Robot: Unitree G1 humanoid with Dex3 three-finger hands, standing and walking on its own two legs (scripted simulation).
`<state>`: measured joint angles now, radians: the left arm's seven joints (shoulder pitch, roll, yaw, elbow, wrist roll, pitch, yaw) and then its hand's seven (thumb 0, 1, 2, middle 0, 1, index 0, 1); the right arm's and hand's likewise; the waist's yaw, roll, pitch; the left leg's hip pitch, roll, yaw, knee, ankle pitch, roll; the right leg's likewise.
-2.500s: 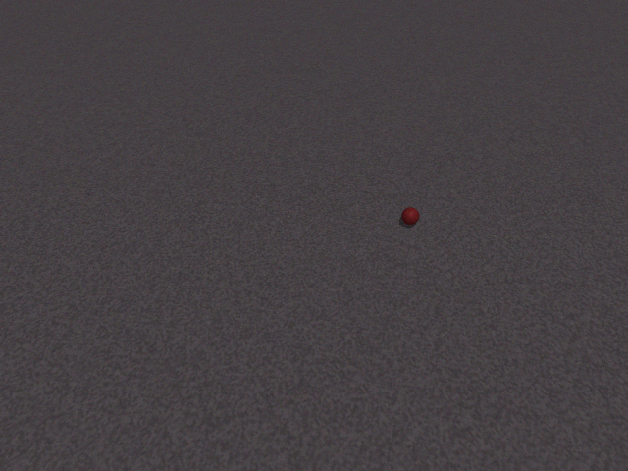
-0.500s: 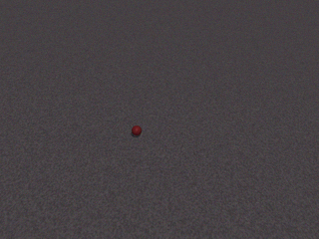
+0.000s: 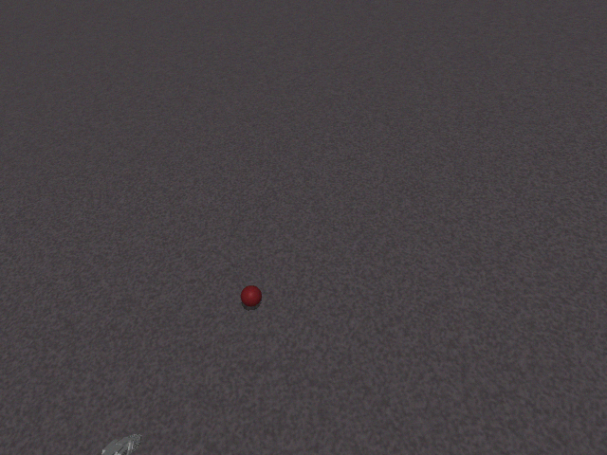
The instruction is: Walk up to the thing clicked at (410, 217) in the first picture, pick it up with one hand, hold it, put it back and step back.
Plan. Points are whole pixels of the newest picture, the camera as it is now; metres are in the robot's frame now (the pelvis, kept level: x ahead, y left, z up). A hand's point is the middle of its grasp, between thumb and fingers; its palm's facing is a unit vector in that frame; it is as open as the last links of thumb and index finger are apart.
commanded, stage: walk up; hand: left
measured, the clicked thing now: (251, 295) +0.77 +0.28 -0.73
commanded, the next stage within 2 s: none
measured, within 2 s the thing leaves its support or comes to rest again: neither
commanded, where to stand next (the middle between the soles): +0.43 +0.06 m, yaw +0 degrees
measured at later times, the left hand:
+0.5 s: hand (126, 417) +0.22 +0.33 -0.15, palm faces -0.06 -0.94 -0.34, open 7.4 cm
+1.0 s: hand (166, 315) +0.38 +0.29 -0.11, palm faces -0.02 -0.90 -0.43, open 7.4 cm
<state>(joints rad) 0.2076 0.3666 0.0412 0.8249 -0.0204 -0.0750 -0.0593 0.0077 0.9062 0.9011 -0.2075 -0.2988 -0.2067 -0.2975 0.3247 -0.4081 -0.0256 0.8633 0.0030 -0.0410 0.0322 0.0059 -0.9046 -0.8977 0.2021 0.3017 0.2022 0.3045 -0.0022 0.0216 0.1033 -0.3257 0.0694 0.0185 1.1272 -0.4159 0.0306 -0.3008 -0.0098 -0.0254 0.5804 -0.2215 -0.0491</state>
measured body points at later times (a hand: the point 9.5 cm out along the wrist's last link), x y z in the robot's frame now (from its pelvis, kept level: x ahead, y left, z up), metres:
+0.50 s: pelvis +0.18 +0.05 +0.00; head +0.20 +0.08 +0.45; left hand +0.23 +0.38 -0.12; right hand +0.26 -0.26 -0.08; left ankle +0.22 +0.16 -0.73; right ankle +0.15 -0.09 -0.66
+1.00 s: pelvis +0.31 +0.02 +0.00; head +0.33 -0.02 +0.45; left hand +0.38 +0.33 -0.08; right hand +0.36 -0.30 -0.14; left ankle +0.33 +0.18 -0.67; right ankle +0.37 -0.10 -0.73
